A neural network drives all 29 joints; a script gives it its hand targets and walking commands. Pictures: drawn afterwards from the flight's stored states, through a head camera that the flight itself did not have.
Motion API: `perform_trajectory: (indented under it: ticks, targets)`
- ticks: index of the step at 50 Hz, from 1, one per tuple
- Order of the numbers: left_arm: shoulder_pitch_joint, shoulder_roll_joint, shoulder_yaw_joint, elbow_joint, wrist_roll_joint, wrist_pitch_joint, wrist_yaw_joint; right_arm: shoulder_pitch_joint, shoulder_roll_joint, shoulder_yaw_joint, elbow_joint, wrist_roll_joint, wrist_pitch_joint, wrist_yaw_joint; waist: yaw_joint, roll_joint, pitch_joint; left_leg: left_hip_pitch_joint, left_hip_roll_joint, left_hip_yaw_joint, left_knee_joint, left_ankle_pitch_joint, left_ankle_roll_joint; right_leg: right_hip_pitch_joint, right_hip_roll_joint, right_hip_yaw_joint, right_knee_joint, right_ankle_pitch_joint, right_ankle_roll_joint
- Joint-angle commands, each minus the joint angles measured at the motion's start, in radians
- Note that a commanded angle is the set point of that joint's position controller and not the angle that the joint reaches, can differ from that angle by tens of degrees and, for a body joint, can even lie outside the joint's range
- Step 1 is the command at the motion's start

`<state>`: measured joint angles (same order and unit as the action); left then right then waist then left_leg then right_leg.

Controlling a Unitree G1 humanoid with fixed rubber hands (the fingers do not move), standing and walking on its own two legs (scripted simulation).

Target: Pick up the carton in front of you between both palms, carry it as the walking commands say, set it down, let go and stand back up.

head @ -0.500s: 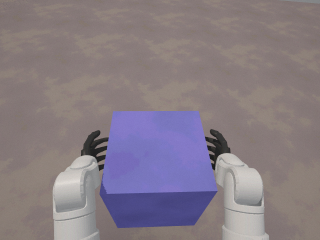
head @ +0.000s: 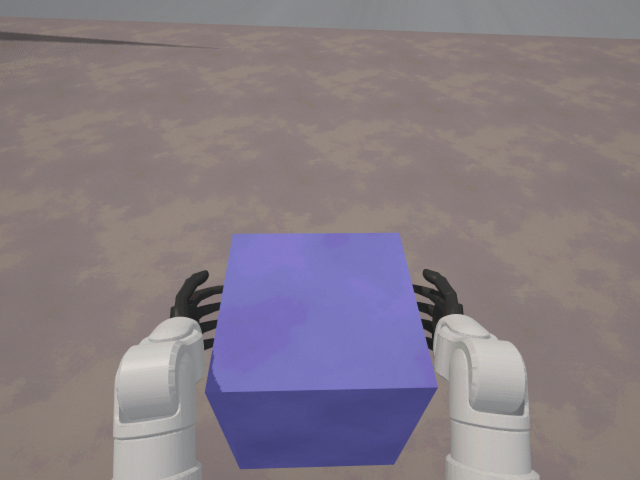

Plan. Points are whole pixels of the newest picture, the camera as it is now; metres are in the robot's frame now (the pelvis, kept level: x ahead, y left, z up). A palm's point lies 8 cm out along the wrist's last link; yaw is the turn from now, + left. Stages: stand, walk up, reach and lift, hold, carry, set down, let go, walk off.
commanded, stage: carry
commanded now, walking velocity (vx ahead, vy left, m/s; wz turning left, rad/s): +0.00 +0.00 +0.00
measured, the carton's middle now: (317, 354) +0.28 +0.00 +0.02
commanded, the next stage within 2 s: hold in 1.60 s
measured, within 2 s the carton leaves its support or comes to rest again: neither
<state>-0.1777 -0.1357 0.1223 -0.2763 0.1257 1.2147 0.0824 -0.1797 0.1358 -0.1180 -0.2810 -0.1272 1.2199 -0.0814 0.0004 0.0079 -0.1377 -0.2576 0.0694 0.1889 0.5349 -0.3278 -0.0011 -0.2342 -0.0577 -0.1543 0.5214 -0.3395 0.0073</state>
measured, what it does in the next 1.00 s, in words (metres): shifts its weight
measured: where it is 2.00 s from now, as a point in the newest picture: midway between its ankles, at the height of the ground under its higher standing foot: outside the picture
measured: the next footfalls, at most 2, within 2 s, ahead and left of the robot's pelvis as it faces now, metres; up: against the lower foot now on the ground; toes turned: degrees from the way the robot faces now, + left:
none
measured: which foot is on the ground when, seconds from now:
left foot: down 0.00-1.00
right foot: down 0.00-1.00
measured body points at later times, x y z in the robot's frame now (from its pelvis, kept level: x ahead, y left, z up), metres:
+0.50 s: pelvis -0.02 +0.00 +0.00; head -0.05 +0.00 +0.45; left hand +0.25 +0.15 +0.08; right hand +0.25 -0.15 +0.08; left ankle -0.04 +0.10 -0.73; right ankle -0.05 -0.11 -0.73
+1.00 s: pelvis -0.05 +0.00 +0.00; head -0.08 +0.00 +0.45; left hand +0.23 +0.15 +0.04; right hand +0.24 -0.15 +0.04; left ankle -0.04 +0.10 -0.73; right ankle -0.05 -0.11 -0.73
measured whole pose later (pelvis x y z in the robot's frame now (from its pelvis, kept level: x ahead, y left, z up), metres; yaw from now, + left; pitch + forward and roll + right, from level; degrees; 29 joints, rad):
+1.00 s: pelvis -0.05 +0.00 +0.00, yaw +0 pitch +2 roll +0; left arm -0.17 -0.13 0.13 0.05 0.22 0.88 0.03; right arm -0.16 0.13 -0.13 0.05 -0.22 0.88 -0.02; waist 0.00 0.00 -0.12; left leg -0.29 0.07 0.18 0.50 -0.24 0.01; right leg -0.27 -0.06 -0.16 0.50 -0.26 -0.01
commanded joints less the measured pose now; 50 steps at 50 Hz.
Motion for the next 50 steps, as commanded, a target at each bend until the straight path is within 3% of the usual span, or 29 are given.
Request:
perform_trajectory:
  ticks: [1,16,26,38,50]
  targets:
    - [-0.464,-0.910,-0.719,-0.077,-0.424,0.002,-0.257,-0.463,0.914,0.723,-0.068,0.423,-0.004,0.252,0.001,-0.018,-0.270,0.137,0.096,-0.076,0.019,0.639,-0.008,0.119,-0.115,0.076,0.017,0.743,-0.001]
    - [-0.462,-0.897,-0.722,-0.083,-0.417,0.009,-0.260,-0.458,0.901,0.719,-0.073,0.418,0.001,0.256,-0.001,-0.009,-0.204,0.103,0.107,-0.097,-0.034,0.448,0.006,0.073,-0.112,0.080,-0.031,0.465,-0.010]
    - [-0.459,-0.901,-0.723,-0.004,-0.390,-0.013,-0.266,-0.455,0.903,0.722,0.003,0.396,-0.020,0.263,-0.002,-0.005,-0.152,0.076,0.107,-0.109,-0.089,0.325,0.012,0.040,-0.109,0.087,-0.084,0.317,-0.016]
    - [-0.446,-0.871,-0.687,0.081,-0.310,-0.183,-0.267,-0.439,0.871,0.681,0.091,0.309,-0.188,0.265,0.000,-0.006,-0.165,0.063,0.104,-0.115,-0.105,0.255,0.015,0.028,-0.108,0.094,-0.099,0.249,-0.022]
    - [-0.457,-0.811,-0.508,0.301,-0.151,-0.416,-0.263,-0.449,0.811,0.503,0.308,0.152,-0.422,0.262,-0.001,-0.007,-0.160,0.043,0.104,-0.118,-0.112,0.216,0.017,0.003,-0.106,0.095,-0.106,0.210,-0.020]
